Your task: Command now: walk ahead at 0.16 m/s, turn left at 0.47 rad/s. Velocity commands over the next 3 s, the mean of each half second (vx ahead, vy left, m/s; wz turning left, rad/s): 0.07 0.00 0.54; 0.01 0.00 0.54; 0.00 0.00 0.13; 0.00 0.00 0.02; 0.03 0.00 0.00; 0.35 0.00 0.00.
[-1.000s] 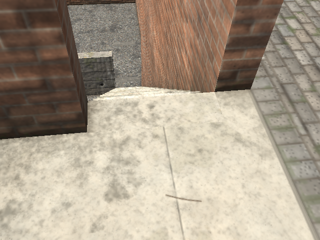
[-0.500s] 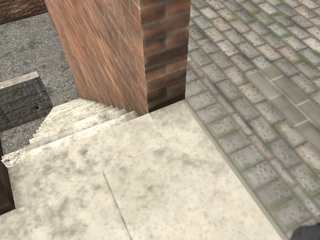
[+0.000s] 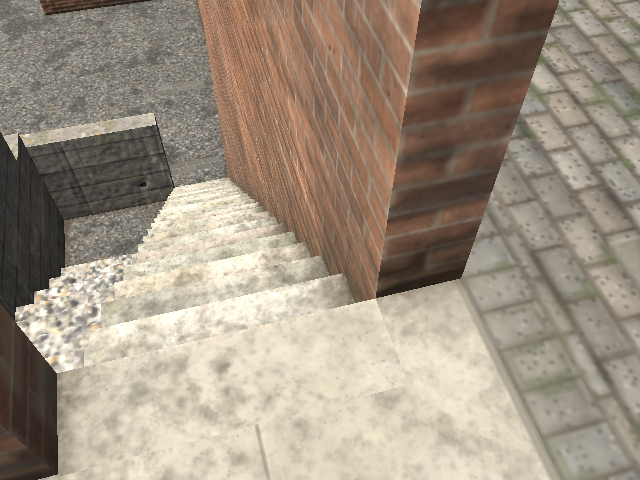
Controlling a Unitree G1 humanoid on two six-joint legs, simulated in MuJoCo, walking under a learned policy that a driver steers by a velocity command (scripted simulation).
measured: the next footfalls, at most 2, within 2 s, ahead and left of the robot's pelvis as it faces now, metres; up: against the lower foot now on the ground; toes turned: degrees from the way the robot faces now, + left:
right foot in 0.46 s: +0.16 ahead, -0.13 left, +0.00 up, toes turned +22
left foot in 0.96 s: +0.04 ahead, +0.05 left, +0.00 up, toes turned +33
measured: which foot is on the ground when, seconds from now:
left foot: down 0.00-0.46, up 0.48-0.94, down 0.96-1.00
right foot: up 0.00-0.44, down 0.46-0.96, up 0.98-1.00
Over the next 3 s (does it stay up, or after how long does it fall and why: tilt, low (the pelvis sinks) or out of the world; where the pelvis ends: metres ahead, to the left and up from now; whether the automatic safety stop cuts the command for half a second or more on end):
stays up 0.18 0.06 0.01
